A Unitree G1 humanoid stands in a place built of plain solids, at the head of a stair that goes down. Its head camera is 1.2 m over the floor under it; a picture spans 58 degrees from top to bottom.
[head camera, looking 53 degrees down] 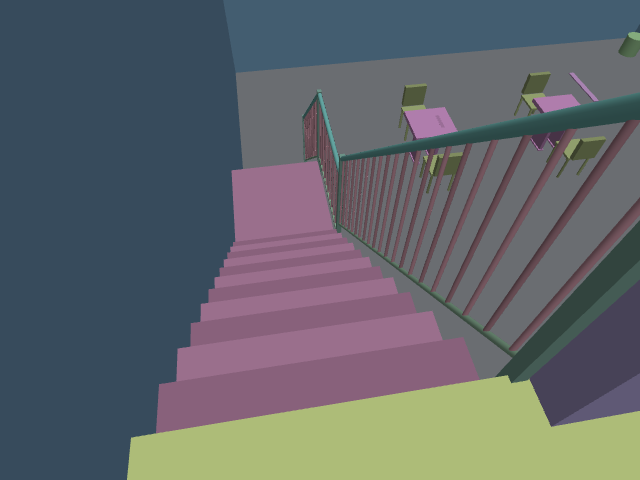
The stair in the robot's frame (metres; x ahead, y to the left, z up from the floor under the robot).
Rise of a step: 0.20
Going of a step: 0.21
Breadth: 1.03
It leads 9 degrees to the left of straight ahead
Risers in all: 12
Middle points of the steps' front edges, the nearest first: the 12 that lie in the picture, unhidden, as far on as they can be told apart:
0.35 -0.02 0.00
0.55 0.01 -0.20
0.76 0.04 -0.40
0.97 0.08 -0.60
1.17 0.11 -0.80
1.38 0.14 -1.00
1.59 0.18 -1.20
1.79 0.21 -1.40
2.00 0.24 -1.60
2.21 0.28 -1.80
2.41 0.31 -1.99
2.62 0.34 -2.19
